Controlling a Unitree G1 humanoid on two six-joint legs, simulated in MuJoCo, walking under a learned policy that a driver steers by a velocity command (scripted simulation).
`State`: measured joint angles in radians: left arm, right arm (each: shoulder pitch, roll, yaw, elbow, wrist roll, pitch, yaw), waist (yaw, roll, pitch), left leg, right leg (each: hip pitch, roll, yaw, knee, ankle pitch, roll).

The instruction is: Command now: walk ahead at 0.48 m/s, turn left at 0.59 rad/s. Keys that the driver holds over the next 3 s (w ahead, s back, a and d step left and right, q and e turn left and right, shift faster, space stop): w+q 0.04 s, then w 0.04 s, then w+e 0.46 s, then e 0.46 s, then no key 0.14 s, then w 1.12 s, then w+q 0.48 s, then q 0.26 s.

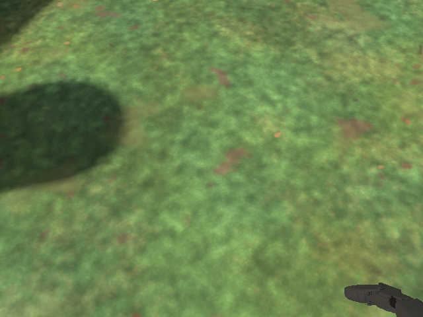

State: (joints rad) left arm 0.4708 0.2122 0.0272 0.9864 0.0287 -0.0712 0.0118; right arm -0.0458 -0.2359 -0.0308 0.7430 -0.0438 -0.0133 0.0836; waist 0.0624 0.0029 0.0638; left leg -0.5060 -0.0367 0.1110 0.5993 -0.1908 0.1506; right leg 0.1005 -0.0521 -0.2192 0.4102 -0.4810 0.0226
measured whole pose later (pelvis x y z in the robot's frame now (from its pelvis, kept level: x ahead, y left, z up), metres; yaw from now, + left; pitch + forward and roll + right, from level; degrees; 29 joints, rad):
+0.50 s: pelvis +0.27 +0.03 +0.01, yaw -3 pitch +1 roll +0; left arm 0.13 0.23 0.03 0.84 0.03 -0.02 -0.05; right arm 0.40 -0.22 -0.01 0.98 -0.02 -0.09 -0.02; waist -0.04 -0.03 0.05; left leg 0.15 -0.12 0.13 0.14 -0.32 0.11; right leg -0.61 -0.02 -0.07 0.67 -0.02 -0.07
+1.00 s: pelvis +0.47 +0.02 +0.02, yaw -21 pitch +1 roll -1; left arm 0.31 0.29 0.07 0.83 0.01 0.01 0.01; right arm 0.11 -0.27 0.00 0.74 -0.02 0.01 -0.03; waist 0.05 0.03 0.06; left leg -0.57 0.03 -0.07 0.83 -0.24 -0.05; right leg -0.19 0.17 0.16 0.43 -0.25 -0.10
